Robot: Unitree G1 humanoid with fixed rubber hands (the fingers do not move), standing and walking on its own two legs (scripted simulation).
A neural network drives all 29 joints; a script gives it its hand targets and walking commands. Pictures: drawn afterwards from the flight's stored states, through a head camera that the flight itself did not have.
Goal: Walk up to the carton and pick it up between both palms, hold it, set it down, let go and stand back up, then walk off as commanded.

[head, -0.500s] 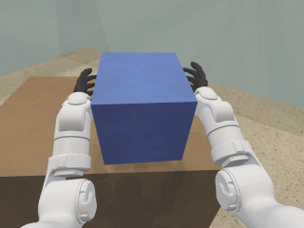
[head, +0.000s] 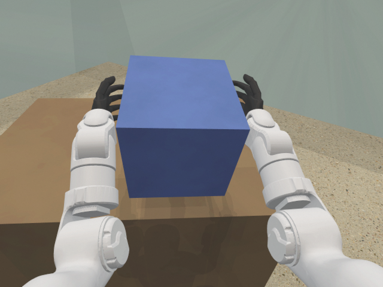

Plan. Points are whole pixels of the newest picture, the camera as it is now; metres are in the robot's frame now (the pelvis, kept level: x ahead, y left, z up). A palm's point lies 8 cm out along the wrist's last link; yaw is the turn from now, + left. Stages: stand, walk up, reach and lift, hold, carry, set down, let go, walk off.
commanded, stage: set down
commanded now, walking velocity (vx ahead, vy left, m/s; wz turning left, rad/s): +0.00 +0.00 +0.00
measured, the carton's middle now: (178, 126) +0.39 +0.04 +0.20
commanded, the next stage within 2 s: none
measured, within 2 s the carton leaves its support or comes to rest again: neither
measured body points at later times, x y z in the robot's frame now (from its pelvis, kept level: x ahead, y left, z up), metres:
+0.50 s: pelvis +0.02 -0.01 +0.00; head -0.01 +0.00 +0.45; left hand +0.41 +0.19 +0.17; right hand +0.44 -0.10 +0.19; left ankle +0.04 +0.14 -0.74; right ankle +0.02 -0.12 -0.74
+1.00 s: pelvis +0.02 -0.01 +0.00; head +0.00 +0.00 +0.45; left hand +0.42 +0.18 +0.15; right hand +0.44 -0.12 +0.17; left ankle +0.04 +0.14 -0.74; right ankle +0.02 -0.12 -0.74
